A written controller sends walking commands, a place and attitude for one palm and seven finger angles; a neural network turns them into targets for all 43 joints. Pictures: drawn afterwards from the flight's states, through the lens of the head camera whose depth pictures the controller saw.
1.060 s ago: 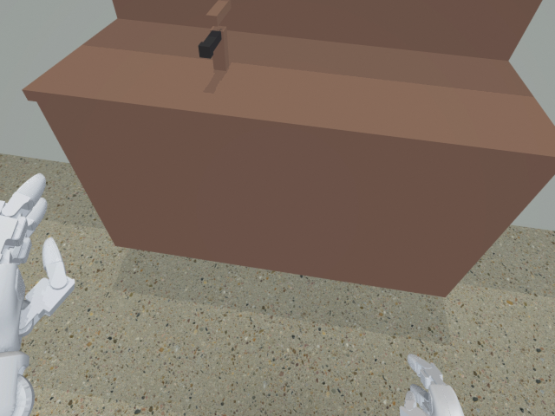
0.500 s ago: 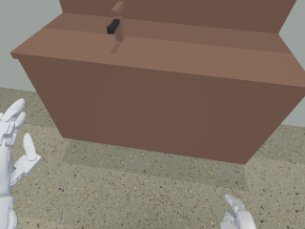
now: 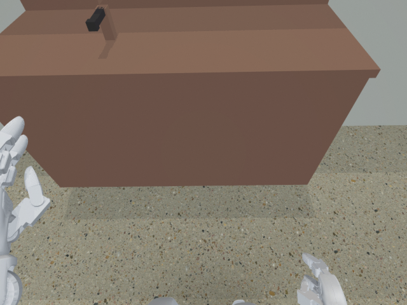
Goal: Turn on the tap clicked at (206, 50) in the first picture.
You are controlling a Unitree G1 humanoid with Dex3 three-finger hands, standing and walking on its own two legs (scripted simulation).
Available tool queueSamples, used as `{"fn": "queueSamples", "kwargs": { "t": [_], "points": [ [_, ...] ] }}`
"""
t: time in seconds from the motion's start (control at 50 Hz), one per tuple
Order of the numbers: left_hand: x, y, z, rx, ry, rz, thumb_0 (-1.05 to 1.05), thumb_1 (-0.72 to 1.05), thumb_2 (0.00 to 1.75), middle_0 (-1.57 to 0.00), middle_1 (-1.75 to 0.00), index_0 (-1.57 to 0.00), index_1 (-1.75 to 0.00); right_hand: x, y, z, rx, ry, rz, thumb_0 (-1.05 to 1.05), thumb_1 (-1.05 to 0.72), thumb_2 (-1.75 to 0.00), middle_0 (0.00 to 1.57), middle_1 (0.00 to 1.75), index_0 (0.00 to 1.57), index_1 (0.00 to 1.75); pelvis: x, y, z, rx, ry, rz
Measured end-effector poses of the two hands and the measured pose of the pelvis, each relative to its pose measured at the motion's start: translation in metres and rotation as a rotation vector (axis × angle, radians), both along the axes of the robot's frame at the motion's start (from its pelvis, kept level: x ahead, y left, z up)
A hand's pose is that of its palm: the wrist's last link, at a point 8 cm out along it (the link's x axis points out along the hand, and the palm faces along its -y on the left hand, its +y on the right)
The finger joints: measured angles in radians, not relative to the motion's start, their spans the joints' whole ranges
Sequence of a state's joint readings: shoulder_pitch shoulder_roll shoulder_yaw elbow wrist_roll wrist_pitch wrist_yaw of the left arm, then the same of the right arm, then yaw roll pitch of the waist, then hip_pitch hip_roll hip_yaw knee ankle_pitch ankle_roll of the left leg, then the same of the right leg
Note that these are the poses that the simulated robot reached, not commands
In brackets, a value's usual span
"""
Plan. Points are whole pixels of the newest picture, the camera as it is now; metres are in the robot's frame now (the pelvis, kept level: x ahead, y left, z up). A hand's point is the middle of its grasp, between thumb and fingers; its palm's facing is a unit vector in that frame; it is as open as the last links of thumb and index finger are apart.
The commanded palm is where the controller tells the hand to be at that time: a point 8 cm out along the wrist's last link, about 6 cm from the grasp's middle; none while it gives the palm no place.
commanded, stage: turn to face it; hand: left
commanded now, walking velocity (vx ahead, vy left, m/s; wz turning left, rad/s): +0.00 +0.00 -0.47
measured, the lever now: (92, 25) +0.84 +0.42 +0.14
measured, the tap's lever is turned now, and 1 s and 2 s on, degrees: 0 0 0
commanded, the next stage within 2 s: take the last steps up to it in 0.32 s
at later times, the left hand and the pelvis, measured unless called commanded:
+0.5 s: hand (120, 188) +0.24 +0.14 +0.18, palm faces +0.18 -0.88 -0.44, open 7.4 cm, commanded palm +0.18 +0.20 +0.20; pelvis -0.04 -0.03 +0.00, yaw -14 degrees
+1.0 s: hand (101, 197) +0.22 +0.16 +0.18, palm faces +0.26 -0.89 -0.36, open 7.4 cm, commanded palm +0.18 +0.21 +0.20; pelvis -0.02 -0.04 +0.02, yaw -11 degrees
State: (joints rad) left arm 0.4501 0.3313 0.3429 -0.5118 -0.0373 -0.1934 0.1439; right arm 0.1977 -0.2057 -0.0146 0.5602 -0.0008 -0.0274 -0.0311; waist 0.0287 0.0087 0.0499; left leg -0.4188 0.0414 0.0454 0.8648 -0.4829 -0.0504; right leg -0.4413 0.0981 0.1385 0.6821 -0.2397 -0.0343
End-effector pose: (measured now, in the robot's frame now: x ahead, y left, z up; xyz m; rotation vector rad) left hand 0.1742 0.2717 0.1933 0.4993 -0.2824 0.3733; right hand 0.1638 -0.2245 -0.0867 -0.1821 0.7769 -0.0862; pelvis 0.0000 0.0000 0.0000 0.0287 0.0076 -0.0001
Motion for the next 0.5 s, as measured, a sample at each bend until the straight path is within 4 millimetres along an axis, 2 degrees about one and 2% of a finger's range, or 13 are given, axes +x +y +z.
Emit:
{"fn": "queueSamples", "kwargs": {
  "t": [0.12, 0.2, 0.28, 0.4, 0.5],
  "points": [
    [0.004, 0.001, -0.003, 0.009, 0.064, -0.046, 0.02, 0.89, 0.90, -0.21, -0.30, -0.22, -0.30, -0.031, -0.012, 0.009, -0.033, 0.066, -0.050, 0.02, -0.90, -0.90, 0.20, 0.30, 0.20, 0.30, -0.013, 0.004, 0.011, 0.016, 0.033, -0.050],
    [0.005, 0.004, -0.004, 0.016, 0.028, -0.103, 0.02, 0.89, 0.90, -0.21, -0.30, -0.22, -0.30, -0.047, -0.015, 0.014, -0.063, 0.046, -0.089, 0.02, -0.90, -0.90, 0.20, 0.30, 0.20, 0.30, -0.023, 0.009, 0.006, 0.015, 0.023, -0.078],
    [0.006, -0.004, 0.004, 0.019, -0.007, -0.138, 0.02, 0.89, 0.90, -0.21, -0.30, -0.21, -0.30, -0.061, -0.013, 0.022, -0.035, -0.012, -0.144, 0.02, -0.90, -0.90, 0.20, 0.30, 0.20, 0.30, -0.026, 0.008, 0.009, -0.001, -0.001, -0.145],
    [0.018, -0.041, 0.011, 0.005, -0.032, -0.210, 0.02, 0.89, 0.90, -0.21, -0.30, -0.21, -0.30, -0.084, -0.018, 0.018, 0.032, -0.063, -0.199, 0.01, -0.90, -0.90, 0.20, 0.30, 0.20, 0.30, -0.028, -0.007, 0.011, -0.039, -0.013, -0.224],
    [0.038, -0.085, -0.001, 0.037, -0.012, -0.274, 0.02, 0.89, 0.90, -0.21, -0.30, -0.21, -0.30, -0.110, -0.044, -0.004, 0.057, -0.038, -0.241, 0.01, -0.90, -0.90, 0.20, 0.30, 0.20, 0.30, -0.043, -0.032, -0.001, -0.046, -0.023, -0.239]
  ]
}}
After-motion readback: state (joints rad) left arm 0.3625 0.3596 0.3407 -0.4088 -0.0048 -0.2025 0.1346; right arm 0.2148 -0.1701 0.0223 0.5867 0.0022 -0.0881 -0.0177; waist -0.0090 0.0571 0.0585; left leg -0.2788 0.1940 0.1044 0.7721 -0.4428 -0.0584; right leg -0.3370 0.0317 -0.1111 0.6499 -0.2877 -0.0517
